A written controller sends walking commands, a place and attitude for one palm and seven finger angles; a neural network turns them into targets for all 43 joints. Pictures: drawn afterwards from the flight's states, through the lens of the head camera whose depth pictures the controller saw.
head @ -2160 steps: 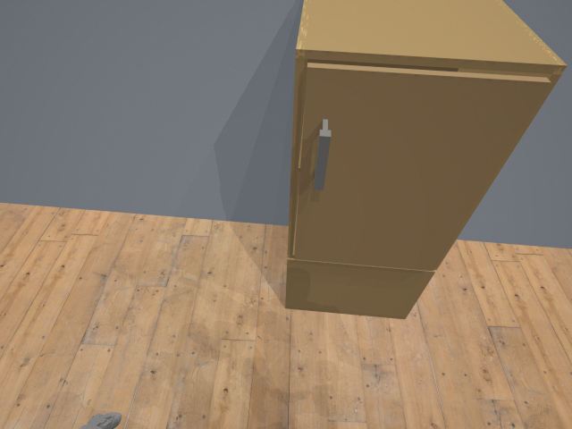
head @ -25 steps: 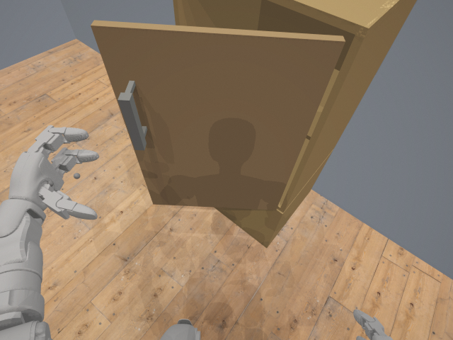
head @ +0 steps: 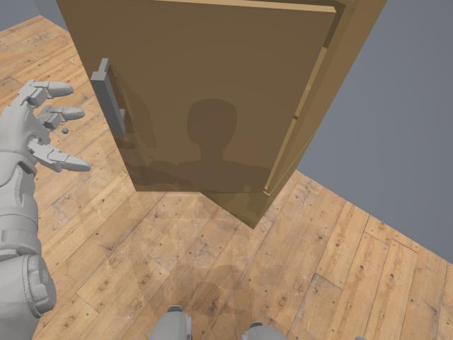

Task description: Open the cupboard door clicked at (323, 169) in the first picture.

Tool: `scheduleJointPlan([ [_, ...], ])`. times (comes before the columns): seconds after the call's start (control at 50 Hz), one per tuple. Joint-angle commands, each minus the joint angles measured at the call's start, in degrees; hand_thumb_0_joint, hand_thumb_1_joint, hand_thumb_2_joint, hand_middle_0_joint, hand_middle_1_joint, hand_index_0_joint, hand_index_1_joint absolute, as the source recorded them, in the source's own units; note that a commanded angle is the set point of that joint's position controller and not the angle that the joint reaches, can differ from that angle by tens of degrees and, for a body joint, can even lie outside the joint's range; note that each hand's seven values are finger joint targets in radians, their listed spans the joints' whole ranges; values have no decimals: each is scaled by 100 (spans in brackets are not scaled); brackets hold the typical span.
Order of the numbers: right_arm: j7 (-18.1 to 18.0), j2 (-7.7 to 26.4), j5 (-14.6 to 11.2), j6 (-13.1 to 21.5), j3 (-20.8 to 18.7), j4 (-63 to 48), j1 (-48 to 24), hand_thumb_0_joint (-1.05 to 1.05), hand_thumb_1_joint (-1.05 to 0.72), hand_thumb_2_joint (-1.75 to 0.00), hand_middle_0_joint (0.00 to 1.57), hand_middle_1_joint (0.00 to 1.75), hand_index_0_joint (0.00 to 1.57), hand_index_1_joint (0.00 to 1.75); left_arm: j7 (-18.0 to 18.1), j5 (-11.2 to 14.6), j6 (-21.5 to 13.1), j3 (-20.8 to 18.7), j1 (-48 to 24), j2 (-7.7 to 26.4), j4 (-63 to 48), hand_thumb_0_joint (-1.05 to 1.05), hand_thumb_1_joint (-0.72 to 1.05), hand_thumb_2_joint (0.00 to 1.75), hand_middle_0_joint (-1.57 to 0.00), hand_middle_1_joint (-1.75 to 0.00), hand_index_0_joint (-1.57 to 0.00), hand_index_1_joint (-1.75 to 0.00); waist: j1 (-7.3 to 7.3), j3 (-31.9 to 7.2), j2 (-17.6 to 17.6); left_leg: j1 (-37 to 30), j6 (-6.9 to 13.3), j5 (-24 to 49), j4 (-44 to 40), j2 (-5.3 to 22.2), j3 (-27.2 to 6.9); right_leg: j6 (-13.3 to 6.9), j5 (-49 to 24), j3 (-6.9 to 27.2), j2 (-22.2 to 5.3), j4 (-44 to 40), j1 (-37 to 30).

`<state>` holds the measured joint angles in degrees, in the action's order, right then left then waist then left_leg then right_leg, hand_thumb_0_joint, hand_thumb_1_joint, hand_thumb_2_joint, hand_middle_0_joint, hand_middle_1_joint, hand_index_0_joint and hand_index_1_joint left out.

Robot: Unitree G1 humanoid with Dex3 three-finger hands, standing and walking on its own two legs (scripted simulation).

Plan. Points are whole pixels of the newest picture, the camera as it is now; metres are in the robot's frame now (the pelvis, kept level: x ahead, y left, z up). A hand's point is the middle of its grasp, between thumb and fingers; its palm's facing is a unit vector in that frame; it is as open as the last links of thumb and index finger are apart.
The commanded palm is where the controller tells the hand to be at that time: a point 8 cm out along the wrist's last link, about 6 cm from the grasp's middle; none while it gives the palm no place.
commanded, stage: move the hooked fingers beside the handle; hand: left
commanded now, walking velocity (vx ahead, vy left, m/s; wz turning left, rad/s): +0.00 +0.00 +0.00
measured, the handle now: (112, 99) +0.53 +0.21 +0.08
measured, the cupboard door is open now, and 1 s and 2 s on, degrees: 38 38 38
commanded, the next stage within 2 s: slide the fingers in behind the handle in 1.14 s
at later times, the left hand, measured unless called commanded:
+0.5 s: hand (74, 109) +0.49 +0.26 +0.09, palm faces +0.00 -1.00 +0.01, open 14.0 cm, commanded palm +0.47 +0.31 +0.09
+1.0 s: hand (77, 114) +0.48 +0.26 +0.09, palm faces +0.01 -1.00 +0.01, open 14.0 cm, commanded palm +0.47 +0.30 +0.09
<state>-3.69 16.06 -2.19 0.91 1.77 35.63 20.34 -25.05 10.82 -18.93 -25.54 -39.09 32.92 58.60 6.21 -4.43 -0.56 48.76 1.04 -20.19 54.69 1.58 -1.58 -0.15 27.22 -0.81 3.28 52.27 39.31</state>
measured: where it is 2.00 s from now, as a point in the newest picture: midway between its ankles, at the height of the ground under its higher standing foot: outside the picture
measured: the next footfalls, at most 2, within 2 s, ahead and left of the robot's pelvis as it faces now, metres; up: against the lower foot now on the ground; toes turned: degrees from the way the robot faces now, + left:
none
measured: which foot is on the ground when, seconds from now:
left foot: down 0.00-1.00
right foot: down 0.00-1.00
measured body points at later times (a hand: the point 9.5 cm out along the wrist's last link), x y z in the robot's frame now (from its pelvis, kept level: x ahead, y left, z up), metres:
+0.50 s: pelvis +0.01 +0.01 -0.01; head +0.12 +0.04 +0.43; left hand +0.49 +0.32 +0.09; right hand +0.01 -0.27 -0.11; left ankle +0.06 +0.10 -0.68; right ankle -0.02 -0.13 -0.68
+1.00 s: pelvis +0.01 +0.01 -0.01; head +0.11 +0.04 +0.43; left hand +0.48 +0.31 +0.09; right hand +0.04 -0.27 -0.11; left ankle +0.06 +0.10 -0.68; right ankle -0.02 -0.13 -0.68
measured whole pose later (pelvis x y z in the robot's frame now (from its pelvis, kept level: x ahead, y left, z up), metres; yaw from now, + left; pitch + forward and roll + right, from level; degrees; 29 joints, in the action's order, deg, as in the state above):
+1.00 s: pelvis +0.01 +0.01 -0.01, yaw -1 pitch +18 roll -4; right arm -2.4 15.8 -1.6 -3.8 1.9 34.7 20.7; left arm -23.7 8.7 -19.5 -25.5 -47.5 35.0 65.5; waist 7.7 -5.7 -0.7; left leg 54.1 1.3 -22.0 58.3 2.2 -2.0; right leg 0.2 28.3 -1.0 4.0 54.4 43.9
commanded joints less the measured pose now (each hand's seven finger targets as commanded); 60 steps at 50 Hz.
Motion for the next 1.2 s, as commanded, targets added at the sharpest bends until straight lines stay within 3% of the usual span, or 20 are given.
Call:
scheduleJointPlan([
  [0.0, -93, 1082, -22, 108, -396, -393, 557, 0, -90, -90, 20, 30, 20, 30, -178, 122, -360, -162, -2494, 1750, -780, 0, -50, 30, -30, -120, -30, -120, 68, -2226, -651, -2489, 137, 1074, -502, 11, -199, -116, -1197, -31, 14, -776, 517],
  [0.06, -88, 1111, -13, 41, -413, -358, 675, 0, -90, -90, 20, 30, 20, 30, -263, 108, -243, -211, -2594, 1910, -561, 0, -50, 30, -30, -120, -30, -120, 65, -2220, -587, -2283, 157, 1116, -444, 7, -179, -110, -1286, -22, 9, -740, 473],
  [0.1, -91, 1137, -6, 9, -422, -363, 737, 0, -90, -90, 20, 30, 20, 30, -281, 89, -265, -349, -2732, 2099, -596, 0, -50, 30, -30, -120, -30, -120, 50, -2439, -694, -2388, 154, 1355, -377, 13, -174, -115, -1470, -19, 24, -666, 502],
  [0.12, -78, 1112, 8, -22, -406, -353, 743, 0, -90, -90, 20, 30, 20, 30, -269, 57, -240, -255, -2675, 2029, -459, 0, -50, 30, -30, -120, -30, -120, 43, -2299, -821, -2358, 138, 1348, -371, 11, -182, -129, -1420, -37, 33, -664, 581],
  [0.18, -73, 1123, 23, -63, -401, -325, 836, 0, -90, -90, 20, 30, 20, 30, -199, 40, -306, -247, -3096, 2061, -456, 0, -50, 30, -30, -120, -30, -120, 180, -2196, -672, -2221, 171, 1285, -296, 22, -204, -120, -1325, -37, 61, -639, 745],
  [0.2, -73, 1160, 27, -85, -415, -302, 862, 0, -90, -90, 20, 30, 20, 30, -172, -18, -334, -390, -3200, 2277, -429, 0, -50, 30, -30, -120, -30, -120, 157, -2294, -752, -2272, 146, 1284, -288, 51, -228, -111, -1299, -32, 59, -604, 791],
  [0.26, -42, 1140, 48, -121, -425, -298, 909, 0, -90, -90, 20, 30, 20, 30, -116, -86, -390, -273, -3268, 2166, -543, 0, -50, 30, -30, -120, -30, -120, 173, -2550, -1045, -2554, 117, 1395, -260, 62, -261, -130, -1267, -49, 62, -583, 901],
  [0.32, -38, 1150, 61, -181, -399, -241, 991, 0, -90, -90, 20, 30, 20, 30, -71, -145, -341, -239, -3522, 2210, -314, 0, -50, 30, -30, -120, -30, -120, 260, -2465, -1025, -2517, 112, 1397, -226, 91, -309, -123, -1228, -79, 81, -555, 1051],
  [0.42, -9, 1165, 81, -281, -419, -361, 1065, 0, -90, -90, 20, 30, 20, 30, -92, -171, -244, -524, -3003, 2467, -333, 0, -50, 30, -30, -120, -30, -120, 71, -2860, -1000, -2618, 105, 1816, -182, 85, -243, -127, -1625, -90, 99, -499, 768],
  [0.5, 22, 1150, 72, -349, -422, -433, 1042, 0, -90, -90, 20, 30, 20, 30, -100, -135, -287, -528, -2982, 2414, -523, 0, -50, 30, -30, -120, -30, -120, 83, -2759, -978, -2636, 109, 1923, -171, 93, -219, -121, -1743, -108, 139, -492, 783],
  [0.56, 44, 1109, 71, -367, -440, -459, 993, 0, -90, -90, 20, 30, 20, 30, -87, -68, -341, -299, -2963, 2051, -770, 0, -50, 30, -30, -120, -30, -120, 113, -2672, -1132, -2825, 92, 1871, -229, 95, -263, -139, -1600, -145, 152, -542, 901],
  [0.66, 44, 1108, 53, -382, -440, -405, 980, 0, -90, -90, 20, 30, 20, 30, -50, -17, -300, -192, -2895, 1837, -627, 0, -50, 30, -30, -120, -30, -120, 175, -2449, -916, -2752, 102, 1666, -278, 95, -307, -140, -1441, -171, 149, -587, 973],
  [0.7, 23, 1132, 38, -388, -433, -392, 992, 0, -90, -90, 20, 30, 20, 30, -31, -30, -283, -301, -2945, 1980, -472, 0, -50, 30, -30, -120, -30, -120, 181, -2384, -807, -2658, 113, 1695, -273, 83, -297, -135, -1533, -146, 141, -577, 939],
  [0.76, 39, 1092, 54, -381, -420, -423, 925, 0, -90, -90, 20, 30, 20, 30, 2, -81, -264, -61, -3018, 1753, -574, 0, -50, 30, -30, -120, -30, -120, 193, -2316, -1008, -2670, 99, 1555, -283, 74, -283, -133, -1392, -146, 111, -595, 1030],
  [0.88, 21, 1087, 69, -352, -402, -383, 889, 0, -90, -90, 20, 30, 20, 30, 126, -49, -475, -88, -3402, 1747, -691, 0, -50, 30, -30, -120, -30, -120, 244, -2391, -1032, -2777, 85, 1447, -247, 77, -384, -174, -1218, -159, 123, -543, 1131],
  [0.92, 5, 1123, 69, -359, -399, -364, 886, 0, -90, -90, 20, 30, 20, 30, 151, -106, -455, -259, -3357, 2023, -527, 0, -50, 30, -30, -120, -30, -120, 199, -2498, -908, -2680, 82, 1389, -260, 87, -384, -155, -1213, -137, 106, -528, 1007],
  [0.94, 11, 1107, 50, -347, -399, -390, 888, 0, -90, -90, 20, 30, 20, 30, 131, -100, -427, -145, -3352, 1869, -536, 0, -50, 30, -30, -120, -30, -120, 226, -2602, -909, -2699, 99, 1415, -246, 72, -349, -137, -1269, -120, 104, -537, 988],
  [1.0, -1, 1119, 56, -347, -373, -363, 878, 0, -90, -90, 20, 30, 20, 30, 131, -176, -404, -223, -3419, 2062, -421, 0, -50, 30, -30, -120, -30, -120, 184, -2549, -1079, -2644, 81, 1430, -212, 68, -335, -147, -1296, -108, 90, -507, 1018],
  [1.14, -9, 1129, 42, -380, -366, -400, 915, 0, -90, -90, 20, 30, 20, 30, 36, -104, -354, -313, -3299, 2187, -279, 0, -50, 30, -30, -120, -30, -120, 220, -2507, -724, -2242, 143, 1379, -144, 46, -225, -97, -1476, -49, 110, -531, 744],
  [1.18, -13, 1118, 50, -379, -357, -409, 929, 0, -90, -90, 20, 30, 20, 30, -2, -82, -381, -316, -3300, 2212, -305, 0, -50, 30, -30, -120, -30, -120, 199, -2464, -818, -2180, 150, 1374, -122, 28, -206, -125, -1498, -42, 120, -514, 680],
])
